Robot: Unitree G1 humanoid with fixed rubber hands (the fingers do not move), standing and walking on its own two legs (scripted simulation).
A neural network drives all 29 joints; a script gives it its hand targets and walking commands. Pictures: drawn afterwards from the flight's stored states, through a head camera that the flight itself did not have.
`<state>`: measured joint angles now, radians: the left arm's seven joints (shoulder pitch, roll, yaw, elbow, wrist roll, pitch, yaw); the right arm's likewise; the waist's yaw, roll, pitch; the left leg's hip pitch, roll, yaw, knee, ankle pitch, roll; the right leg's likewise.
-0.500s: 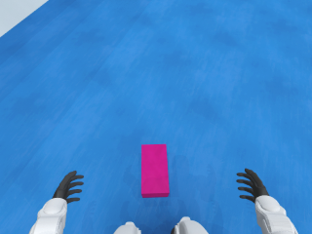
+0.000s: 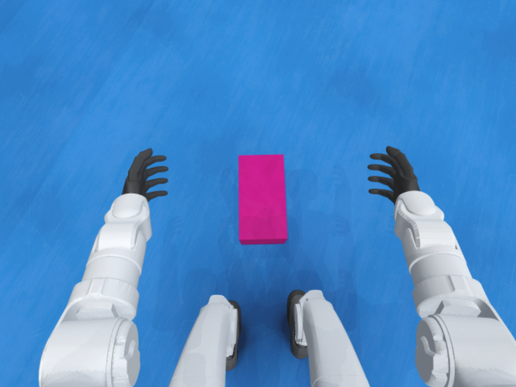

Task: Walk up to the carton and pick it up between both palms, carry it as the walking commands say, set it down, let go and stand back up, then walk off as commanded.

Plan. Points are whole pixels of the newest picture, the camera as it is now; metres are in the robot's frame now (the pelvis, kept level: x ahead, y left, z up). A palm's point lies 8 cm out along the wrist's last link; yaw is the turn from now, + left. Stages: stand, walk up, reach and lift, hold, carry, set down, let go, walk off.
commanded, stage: reach and lift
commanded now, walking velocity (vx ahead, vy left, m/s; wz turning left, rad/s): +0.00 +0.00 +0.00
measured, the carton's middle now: (261, 200) +0.52 +0.00 -0.62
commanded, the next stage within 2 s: none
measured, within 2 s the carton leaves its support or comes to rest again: neither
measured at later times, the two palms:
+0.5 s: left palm (179, 150) +0.50 +0.16 -0.14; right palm (354, 145) +0.51 -0.17 -0.14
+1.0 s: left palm (190, 175) +0.49 +0.17 -0.27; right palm (339, 171) +0.50 -0.17 -0.27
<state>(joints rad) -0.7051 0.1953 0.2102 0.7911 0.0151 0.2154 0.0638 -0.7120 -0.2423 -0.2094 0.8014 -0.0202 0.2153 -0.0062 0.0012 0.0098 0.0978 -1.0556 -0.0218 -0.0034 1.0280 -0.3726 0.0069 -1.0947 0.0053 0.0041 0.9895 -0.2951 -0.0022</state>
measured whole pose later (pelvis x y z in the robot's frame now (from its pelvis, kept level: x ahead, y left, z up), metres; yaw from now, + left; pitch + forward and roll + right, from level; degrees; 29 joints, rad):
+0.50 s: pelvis +0.01 -0.01 -0.03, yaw +1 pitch +43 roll +1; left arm -1.07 0.13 0.34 0.88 0.11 0.07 0.08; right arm -1.08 -0.13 -0.35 0.88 -0.11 0.08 -0.07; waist 0.00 0.00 -0.01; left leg -1.46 -0.03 -0.03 1.07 -0.35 -0.01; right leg -1.50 0.02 0.00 1.03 -0.28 -0.01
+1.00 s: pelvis -0.01 +0.00 -0.14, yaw +1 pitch +48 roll +1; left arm -1.11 0.14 0.30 0.87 0.04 0.09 0.12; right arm -1.13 -0.18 -0.34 0.93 -0.06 0.07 -0.08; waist 0.00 0.00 -0.05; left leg -1.87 -0.06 -0.03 1.54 -0.51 -0.01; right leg -1.91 0.03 0.03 1.50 -0.43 0.01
